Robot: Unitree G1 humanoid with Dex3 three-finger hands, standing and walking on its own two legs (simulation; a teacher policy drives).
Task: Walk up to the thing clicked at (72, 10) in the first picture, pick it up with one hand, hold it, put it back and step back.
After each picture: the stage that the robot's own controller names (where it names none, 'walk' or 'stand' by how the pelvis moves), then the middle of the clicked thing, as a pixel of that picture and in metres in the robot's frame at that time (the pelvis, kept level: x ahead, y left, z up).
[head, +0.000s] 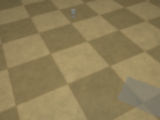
stand; (73, 13) +2.33 +0.20 -0.72
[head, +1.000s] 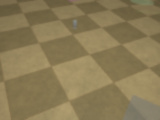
walk; (75, 24) +2.20 +0.17 -0.71
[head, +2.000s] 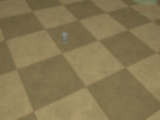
walk; (64, 37) +1.54 +0.19 -0.72
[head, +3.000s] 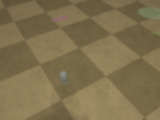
walk; (63, 77) +0.98 +0.19 -0.72
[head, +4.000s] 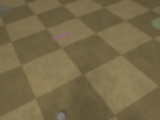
walk; (62, 119) +0.57 +0.24 -0.70
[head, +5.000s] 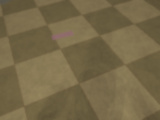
stand; out of the picture +0.38 +0.30 -0.69
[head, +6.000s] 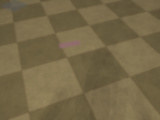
stand; out of the picture +0.38 +0.27 -0.72
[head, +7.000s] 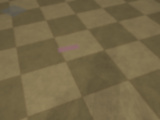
stand; out of the picture +0.38 +0.28 -0.73
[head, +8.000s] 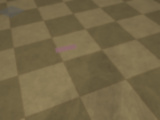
stand; out of the picture +0.37 +0.31 -0.73
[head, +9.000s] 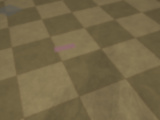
stand; out of the picture +0.35 +0.31 -0.73
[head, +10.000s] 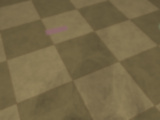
go down; out of the picture +0.37 +0.32 -0.70
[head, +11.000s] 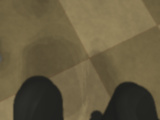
go down; out of the picture +0.41 +0.38 -0.27
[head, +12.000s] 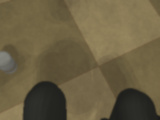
close in; (6, 63) +0.40 +0.37 -0.29
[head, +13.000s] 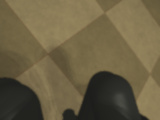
close in; out of the picture +0.36 +0.41 -0.21
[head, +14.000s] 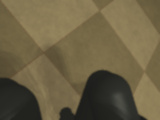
rest palm; out of the picture +0.36 +0.41 -0.21
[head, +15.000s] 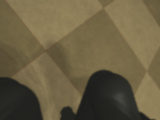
lift; out of the picture +0.35 +0.38 -0.21
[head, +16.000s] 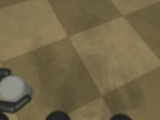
lift; (18, 91) +0.32 +0.24 -0.02
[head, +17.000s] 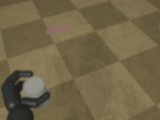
hold; (37, 93) +0.34 +0.18 +0.00
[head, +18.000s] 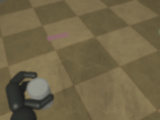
hold; (41, 94) +0.34 +0.17 +0.01
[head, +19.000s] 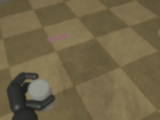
hold; (42, 95) +0.34 +0.17 +0.01
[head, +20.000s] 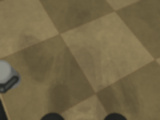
crouch; (6, 75) +0.39 +0.27 -0.06
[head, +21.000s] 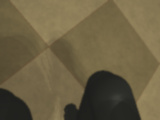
lower; out of the picture +0.39 +0.37 -0.20
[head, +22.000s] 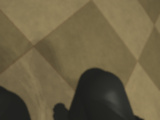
lower; out of the picture +0.38 +0.40 -0.22
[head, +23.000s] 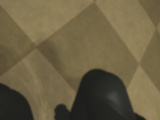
lower; out of the picture +0.37 +0.40 -0.22
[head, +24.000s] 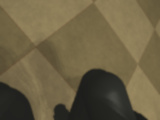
lower; out of the picture +0.38 +0.40 -0.22
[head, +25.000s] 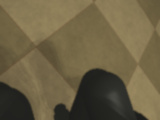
rest; out of the picture +0.37 +0.40 -0.22
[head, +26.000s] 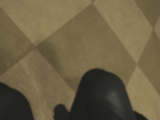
withdraw; out of the picture +0.37 +0.39 -0.22
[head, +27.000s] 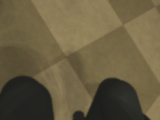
stand; out of the picture +0.40 +0.37 -0.25
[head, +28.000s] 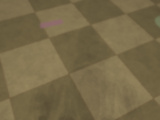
stand; out of the picture +0.40 +0.28 -0.62
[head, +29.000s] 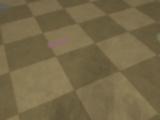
stand; out of the picture +0.40 +0.28 -0.67
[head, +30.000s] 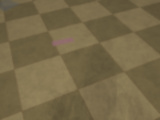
stand; out of the picture +0.39 +0.28 -0.68
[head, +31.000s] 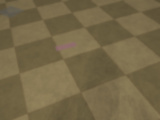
stand; out of the picture +0.41 +0.27 -0.72
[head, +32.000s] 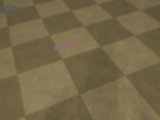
stand; out of the picture +0.37 +0.27 -0.73
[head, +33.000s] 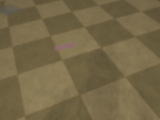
stand; out of the picture +0.37 +0.28 -0.73
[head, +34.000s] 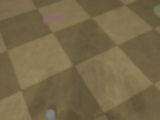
walk; (51, 116) +0.45 +0.27 -0.69
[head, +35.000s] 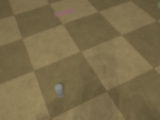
walk; (59, 90) +0.69 +0.27 -0.70
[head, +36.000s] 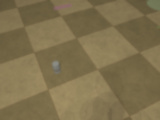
stand; (56, 67) +0.98 +0.32 -0.70
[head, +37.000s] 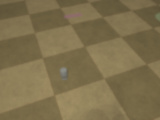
stand; (63, 73) +0.99 +0.24 -0.71
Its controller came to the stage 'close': yes
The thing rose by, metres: 0.73
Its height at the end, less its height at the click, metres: +0.00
